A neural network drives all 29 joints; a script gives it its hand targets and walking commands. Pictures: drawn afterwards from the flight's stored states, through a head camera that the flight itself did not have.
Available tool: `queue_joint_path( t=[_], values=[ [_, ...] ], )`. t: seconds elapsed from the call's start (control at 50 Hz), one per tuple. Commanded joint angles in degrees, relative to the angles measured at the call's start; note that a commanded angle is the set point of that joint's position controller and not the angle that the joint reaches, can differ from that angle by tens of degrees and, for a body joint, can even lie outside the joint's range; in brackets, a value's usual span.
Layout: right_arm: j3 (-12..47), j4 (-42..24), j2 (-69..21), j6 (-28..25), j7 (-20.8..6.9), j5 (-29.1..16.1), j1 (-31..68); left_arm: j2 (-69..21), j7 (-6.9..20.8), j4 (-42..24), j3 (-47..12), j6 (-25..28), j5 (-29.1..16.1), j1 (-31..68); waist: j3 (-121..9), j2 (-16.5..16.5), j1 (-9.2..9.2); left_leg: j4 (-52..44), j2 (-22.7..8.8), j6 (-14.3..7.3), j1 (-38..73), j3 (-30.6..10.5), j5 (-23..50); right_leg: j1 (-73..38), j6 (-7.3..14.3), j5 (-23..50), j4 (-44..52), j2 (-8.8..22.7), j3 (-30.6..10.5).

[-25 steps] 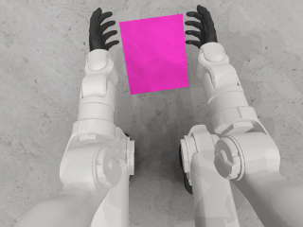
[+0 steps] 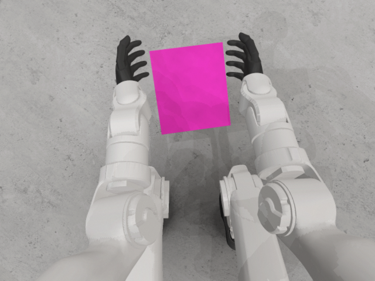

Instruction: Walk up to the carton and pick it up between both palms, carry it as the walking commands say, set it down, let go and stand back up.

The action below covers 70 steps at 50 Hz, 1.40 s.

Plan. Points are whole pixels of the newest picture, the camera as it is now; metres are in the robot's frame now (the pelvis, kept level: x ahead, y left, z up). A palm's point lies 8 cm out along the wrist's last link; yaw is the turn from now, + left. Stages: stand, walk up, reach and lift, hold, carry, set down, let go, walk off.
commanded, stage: reach and lift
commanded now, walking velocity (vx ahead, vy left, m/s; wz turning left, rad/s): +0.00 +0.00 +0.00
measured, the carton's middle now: (189, 92) +0.50 +0.02 -0.20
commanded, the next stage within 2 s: none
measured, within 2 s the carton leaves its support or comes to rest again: neither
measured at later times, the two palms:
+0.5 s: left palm (114, 77) +0.47 +0.13 -0.01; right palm (261, 69) +0.48 -0.10 -0.02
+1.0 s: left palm (94, 66) +0.46 +0.13 +0.06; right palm (280, 58) +0.47 -0.10 +0.06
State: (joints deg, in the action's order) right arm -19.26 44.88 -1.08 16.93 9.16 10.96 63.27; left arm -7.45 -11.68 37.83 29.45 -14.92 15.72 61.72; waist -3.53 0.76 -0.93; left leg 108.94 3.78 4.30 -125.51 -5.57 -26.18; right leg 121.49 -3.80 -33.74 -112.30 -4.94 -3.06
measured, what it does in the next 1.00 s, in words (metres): rises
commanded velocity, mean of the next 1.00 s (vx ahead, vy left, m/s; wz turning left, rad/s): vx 0.00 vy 0.00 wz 0.00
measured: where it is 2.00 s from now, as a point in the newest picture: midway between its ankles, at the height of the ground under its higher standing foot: (193, 224)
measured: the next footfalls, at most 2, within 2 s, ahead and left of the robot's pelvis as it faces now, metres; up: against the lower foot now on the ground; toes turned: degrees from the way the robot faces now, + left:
none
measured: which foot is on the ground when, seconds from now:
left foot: down 0.00-1.00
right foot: down 0.00-1.00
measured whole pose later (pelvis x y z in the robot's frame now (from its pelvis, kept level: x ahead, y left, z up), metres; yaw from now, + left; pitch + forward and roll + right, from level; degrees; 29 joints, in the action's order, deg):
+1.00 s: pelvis +0.02 +0.01 +0.11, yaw +2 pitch +36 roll -1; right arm -21.4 43.5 -6.1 18.0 8.8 14.4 50.6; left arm -11.9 -14.8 38.6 28.5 -15.1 17.8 50.1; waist -10.8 0.6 0.0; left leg 91.0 3.9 2.9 -101.7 -4.9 -25.7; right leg 97.7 -3.3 -32.8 -94.0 -3.2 -4.1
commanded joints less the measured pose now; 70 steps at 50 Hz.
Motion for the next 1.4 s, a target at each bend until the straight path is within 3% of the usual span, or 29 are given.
queue_joint_path(
  t=[0.0,0.52,1.38],
  values=[
    [26.78,-6.44,-57.17,-4.13,-16.27,-7.87,40.84,-58.53,17.09,8.18,-31.45,-1.27,-6.71,31.61,-65.49,-0.33,0.70,-7.93,7.76,-1.66,43.68,10.99,11.47,-27.36,2.04,11.78,13.95,-7.09,8.08],
    [24.37,-3.66,-60.39,-3.11,-17.18,-5.89,35.77,-62.53,16.56,11.01,-30.24,-1.84,-5.26,27.00,-60.89,0.62,1.82,-18.48,8.05,-1.35,52.06,9.50,7.76,-34.25,2.45,8.89,22.62,-6.20,6.62],
    [26.74,-5.64,-65.32,-4.40,-17.21,-3.96,21.79,-66.69,17.40,11.11,-33.46,-0.14,-3.80,11.74,-51.95,-0.67,1.09,-37.63,7.55,-1.99,71.30,6.49,12.58,-56.28,2.31,14.91,41.43,-5.80,3.50]
  ],
)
